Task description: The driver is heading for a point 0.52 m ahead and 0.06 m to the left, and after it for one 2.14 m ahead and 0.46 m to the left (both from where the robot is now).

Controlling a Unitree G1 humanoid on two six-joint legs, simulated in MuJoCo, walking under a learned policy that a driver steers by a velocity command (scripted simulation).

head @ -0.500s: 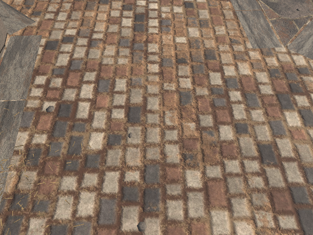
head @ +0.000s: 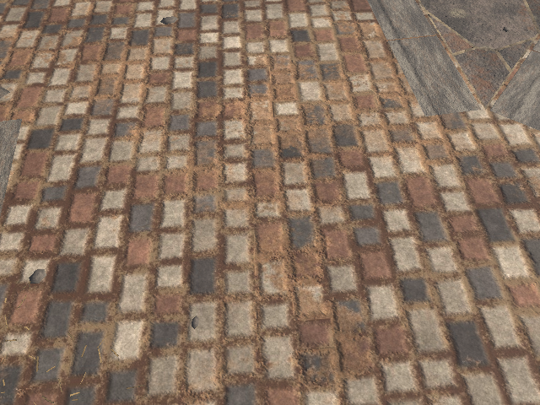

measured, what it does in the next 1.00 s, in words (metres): walks ahead: left foot, then right foot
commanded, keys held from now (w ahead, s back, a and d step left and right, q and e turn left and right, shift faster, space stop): w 0.50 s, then no key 0.50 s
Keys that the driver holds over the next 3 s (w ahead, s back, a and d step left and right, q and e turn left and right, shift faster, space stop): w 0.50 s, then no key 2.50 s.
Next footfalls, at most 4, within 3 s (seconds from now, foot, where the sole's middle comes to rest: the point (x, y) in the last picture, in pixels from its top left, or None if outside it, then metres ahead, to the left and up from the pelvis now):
0.50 left None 0.46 0.14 -0.76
0.92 right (318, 359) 0.56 -0.09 -0.76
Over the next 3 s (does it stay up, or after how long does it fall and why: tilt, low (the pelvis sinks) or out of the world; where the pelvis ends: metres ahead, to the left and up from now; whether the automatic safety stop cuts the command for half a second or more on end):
stays up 0.48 0.03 0.01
